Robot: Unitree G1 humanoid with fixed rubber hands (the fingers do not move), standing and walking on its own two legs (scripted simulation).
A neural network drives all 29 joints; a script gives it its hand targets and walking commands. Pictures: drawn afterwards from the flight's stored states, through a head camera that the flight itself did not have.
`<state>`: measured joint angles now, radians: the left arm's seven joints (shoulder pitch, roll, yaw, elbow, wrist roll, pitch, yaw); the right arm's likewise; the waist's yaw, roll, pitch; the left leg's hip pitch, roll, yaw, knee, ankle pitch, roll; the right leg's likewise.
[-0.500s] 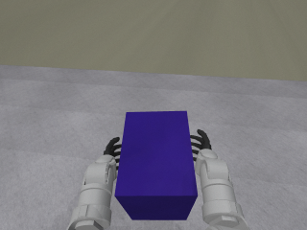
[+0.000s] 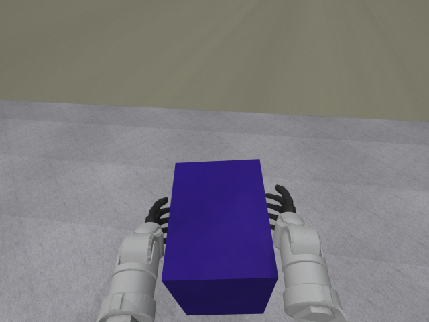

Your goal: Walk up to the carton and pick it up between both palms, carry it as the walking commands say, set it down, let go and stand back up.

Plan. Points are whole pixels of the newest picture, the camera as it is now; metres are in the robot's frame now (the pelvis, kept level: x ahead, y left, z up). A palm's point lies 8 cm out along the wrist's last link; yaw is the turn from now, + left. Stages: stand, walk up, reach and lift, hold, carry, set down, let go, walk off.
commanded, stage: hold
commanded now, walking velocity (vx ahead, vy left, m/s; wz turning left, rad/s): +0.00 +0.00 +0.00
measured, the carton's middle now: (221, 241) +0.31 -0.02 -0.01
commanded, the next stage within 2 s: carry in 0.10 s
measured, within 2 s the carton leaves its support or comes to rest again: neither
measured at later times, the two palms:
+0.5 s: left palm (155, 216) +0.31 +0.10 +0.09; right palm (296, 211) +0.29 -0.16 +0.11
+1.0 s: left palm (225, 235) +0.26 -0.03 +0.08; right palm (389, 283) +0.16 -0.27 +0.07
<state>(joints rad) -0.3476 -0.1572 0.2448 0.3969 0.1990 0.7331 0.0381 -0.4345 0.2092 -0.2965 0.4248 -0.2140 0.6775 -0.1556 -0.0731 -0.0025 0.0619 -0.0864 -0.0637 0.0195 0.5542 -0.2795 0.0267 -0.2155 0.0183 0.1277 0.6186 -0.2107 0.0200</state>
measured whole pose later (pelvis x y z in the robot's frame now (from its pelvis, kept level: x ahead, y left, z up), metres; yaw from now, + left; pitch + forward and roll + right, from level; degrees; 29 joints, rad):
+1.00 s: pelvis -0.11 -0.01 -0.02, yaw -20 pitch +1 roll +3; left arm -0.56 -0.14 0.25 0.11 0.05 1.04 0.22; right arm -0.57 0.15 -0.24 0.13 -0.09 0.99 -0.23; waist -0.06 -0.03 0.02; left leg -0.51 0.06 0.14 0.96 -0.47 -0.04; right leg -0.57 0.06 0.05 0.72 -0.17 -0.07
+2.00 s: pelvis -0.29 -0.01 -0.01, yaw -51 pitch +1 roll -1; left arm -0.63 -0.13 0.27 0.05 0.04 1.01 0.22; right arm -0.61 0.15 -0.24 0.06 -0.05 0.96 -0.24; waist -0.05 -0.04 0.08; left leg -0.38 0.18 0.24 0.69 -0.31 -0.01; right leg -0.53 0.01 -0.02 0.95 -0.43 -0.02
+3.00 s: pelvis -0.47 +0.09 -0.01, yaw -87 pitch +4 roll +2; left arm -0.64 -0.14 0.28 0.10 0.03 1.00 0.21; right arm -0.60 0.13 -0.25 0.07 -0.05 0.98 -0.24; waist -0.04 -0.01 0.10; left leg -0.60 0.10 0.25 1.07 -0.56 -0.09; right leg -0.50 0.05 0.07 0.72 -0.29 -0.04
